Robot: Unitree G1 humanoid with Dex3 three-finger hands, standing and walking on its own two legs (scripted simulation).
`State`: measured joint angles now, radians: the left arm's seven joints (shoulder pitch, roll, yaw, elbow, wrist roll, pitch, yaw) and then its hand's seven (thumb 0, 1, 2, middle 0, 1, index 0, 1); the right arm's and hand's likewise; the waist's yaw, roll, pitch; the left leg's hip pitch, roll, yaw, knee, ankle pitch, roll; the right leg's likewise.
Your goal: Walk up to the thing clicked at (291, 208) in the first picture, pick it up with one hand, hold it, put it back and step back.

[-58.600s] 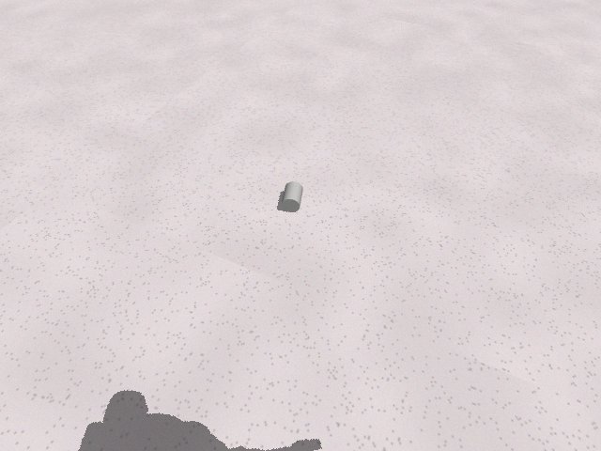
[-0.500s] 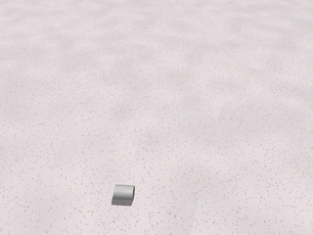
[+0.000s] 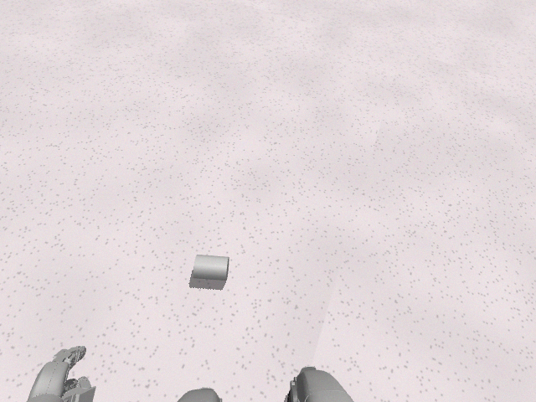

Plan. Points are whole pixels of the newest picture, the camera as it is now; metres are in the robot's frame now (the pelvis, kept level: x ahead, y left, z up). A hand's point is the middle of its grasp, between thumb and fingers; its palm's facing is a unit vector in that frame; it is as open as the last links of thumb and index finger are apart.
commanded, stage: step back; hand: left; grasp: from above
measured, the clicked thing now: (211, 267) +0.58 +0.14 -0.71
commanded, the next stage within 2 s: none
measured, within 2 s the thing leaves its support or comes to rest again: neither
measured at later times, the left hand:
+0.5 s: hand out of the picture +0.01 +0.26 -0.13, palm faces -0.07 -0.91 -0.41, open 7.4 cm
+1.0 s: hand out of the picture -0.15 +0.29 -0.15, palm faces -0.10 -0.92 -0.37, open 7.4 cm
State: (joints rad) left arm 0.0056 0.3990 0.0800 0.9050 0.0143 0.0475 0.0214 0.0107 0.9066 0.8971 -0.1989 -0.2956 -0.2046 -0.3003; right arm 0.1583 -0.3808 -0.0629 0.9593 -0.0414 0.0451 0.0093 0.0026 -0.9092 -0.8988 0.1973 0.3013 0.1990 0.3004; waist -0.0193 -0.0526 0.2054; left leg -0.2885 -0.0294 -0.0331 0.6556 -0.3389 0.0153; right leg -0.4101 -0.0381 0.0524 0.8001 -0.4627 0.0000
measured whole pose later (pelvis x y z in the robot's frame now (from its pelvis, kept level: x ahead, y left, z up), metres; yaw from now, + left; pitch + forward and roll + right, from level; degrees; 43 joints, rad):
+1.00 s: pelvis -0.25 +0.02 +0.01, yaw -6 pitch -2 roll -1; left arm 0.21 0.40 0.09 0.84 0.02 0.06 0.00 0.01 0.91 0.90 -0.20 -0.30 -0.20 -0.30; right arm 0.10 -0.36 -0.04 0.80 -0.03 0.02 -0.01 0.01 -0.90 -0.90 0.20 0.30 0.20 0.30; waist 0.01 -0.03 0.18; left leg -0.38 0.04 0.01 0.57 -0.17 0.02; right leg -0.34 0.06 0.12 1.03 -0.51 0.04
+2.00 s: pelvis -0.58 -0.01 +0.01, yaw -4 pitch -2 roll +1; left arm 0.25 0.36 0.07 0.91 0.06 0.00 0.00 0.01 0.90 0.90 -0.20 -0.30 -0.21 -0.30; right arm 0.20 -0.41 -0.05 0.90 -0.03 0.06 0.00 0.01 -0.91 -0.90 0.20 0.30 0.20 0.30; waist 0.03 0.04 0.10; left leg -0.44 -0.07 -0.12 1.01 -0.44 -0.02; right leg -0.27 -0.02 -0.01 0.65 -0.33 -0.03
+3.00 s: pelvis -0.55 +0.02 +0.02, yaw -1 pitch -2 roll +0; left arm 0.10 0.36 0.03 1.08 0.01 -0.02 0.00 0.01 0.91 0.90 -0.20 -0.30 -0.20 -0.30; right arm 0.01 -0.32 -0.01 1.06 -0.01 -0.01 0.00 0.01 -0.91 -0.90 0.20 0.30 0.20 0.30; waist 0.02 0.01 0.07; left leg -0.23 0.03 0.02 0.49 -0.23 -0.01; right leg -0.13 -0.02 0.00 0.47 -0.31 0.02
